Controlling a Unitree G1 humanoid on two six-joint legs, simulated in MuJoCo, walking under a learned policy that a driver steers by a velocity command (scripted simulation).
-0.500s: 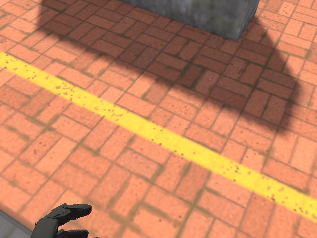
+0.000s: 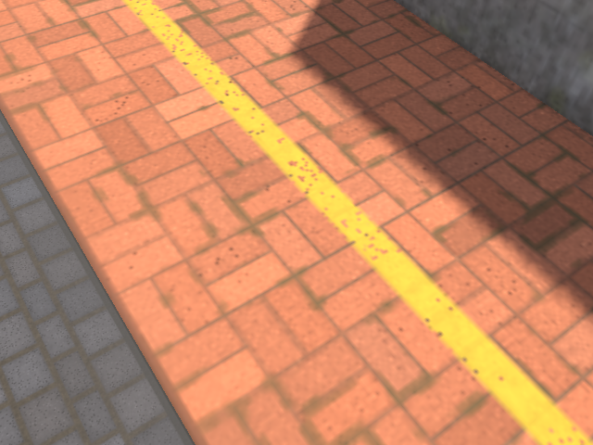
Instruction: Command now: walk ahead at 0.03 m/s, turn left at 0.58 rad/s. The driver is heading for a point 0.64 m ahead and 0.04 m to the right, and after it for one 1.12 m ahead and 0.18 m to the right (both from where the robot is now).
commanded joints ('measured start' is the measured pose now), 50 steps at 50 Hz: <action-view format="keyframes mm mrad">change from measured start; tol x16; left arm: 1 -60 67 16 -105 35 -6 2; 50 -8 76 -17 -77 -38 -118 -51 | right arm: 1 138 -287 -73 -67 -35 -25 -16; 27 -32 -77 11 -61 -35 -42 -24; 50 310 -105 -15 50 -8 -167 8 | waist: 1 -49 340 -111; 4 -11 117 -139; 20 9 146 -118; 23 -81 -211 -114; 35 0 17 -65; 44 -50 -133 82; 47 -128 297 2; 50 -65 84 -15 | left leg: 1 270 359 -561 -259 547 326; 6 174 183 -326 -233 469 187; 20 100 118 -373 -169 280 159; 23 -29 -83 -144 -30 -78 0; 34 106 -29 -180 -128 152 3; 38 -33 -82 -114 -71 -312 21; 41 -117 -73 -16 84 -137 11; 45 226 -44 -55 -99 -72 56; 48 501 321 -788 -399 -162 291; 50 522 277 -597 -366 -48 241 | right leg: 1 -388 114 150 486 -417 45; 7 -310 105 294 606 -99 30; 18 -53 113 263 114 -121 25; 22 256 -63 416 -182 354 -84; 36 64 64 313 -162 -233 -87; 42 51 -177 639 -343 -515 -256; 45 -107 -52 452 -204 -317 -178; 47 -381 162 226 337 -182 -65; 50 -562 65 341 618 -151 -113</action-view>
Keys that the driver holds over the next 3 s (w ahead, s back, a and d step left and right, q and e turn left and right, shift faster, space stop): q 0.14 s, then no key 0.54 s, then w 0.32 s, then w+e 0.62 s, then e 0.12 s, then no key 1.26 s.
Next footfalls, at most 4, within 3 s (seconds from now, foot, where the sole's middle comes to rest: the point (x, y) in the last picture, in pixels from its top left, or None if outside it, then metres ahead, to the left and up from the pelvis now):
0.42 right None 0.06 -0.13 -0.77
1.38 right None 0.45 -0.08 -0.77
1.86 left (276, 330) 0.74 0.05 -0.77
2.18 right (371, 381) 0.62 -0.17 -0.77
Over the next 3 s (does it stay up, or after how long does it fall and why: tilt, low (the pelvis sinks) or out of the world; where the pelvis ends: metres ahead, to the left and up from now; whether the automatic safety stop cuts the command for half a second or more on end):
stays up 0.64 -0.07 0.00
